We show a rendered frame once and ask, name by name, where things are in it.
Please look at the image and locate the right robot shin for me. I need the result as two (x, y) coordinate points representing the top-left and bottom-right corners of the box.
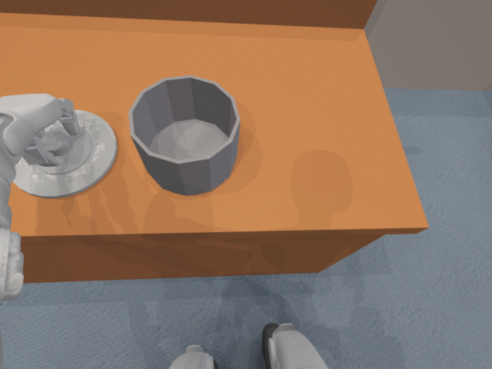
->
(273, 324), (295, 335)

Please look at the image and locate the robot left thigh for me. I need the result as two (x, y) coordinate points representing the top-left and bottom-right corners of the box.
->
(169, 351), (214, 369)

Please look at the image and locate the robot left hand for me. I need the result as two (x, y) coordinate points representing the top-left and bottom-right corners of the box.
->
(0, 94), (80, 167)

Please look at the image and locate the left robot forearm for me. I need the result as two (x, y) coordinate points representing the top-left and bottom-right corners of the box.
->
(0, 109), (34, 230)

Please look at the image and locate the robot left upper arm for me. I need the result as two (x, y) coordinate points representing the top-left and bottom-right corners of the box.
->
(0, 228), (24, 369)

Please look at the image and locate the table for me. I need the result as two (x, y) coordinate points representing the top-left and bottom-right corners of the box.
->
(0, 0), (429, 283)

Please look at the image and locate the lid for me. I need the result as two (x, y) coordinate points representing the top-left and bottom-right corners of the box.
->
(13, 110), (118, 198)

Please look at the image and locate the knob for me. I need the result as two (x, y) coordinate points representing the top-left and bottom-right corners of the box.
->
(42, 131), (72, 156)

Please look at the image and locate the pot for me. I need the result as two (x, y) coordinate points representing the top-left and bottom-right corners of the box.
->
(128, 75), (241, 196)

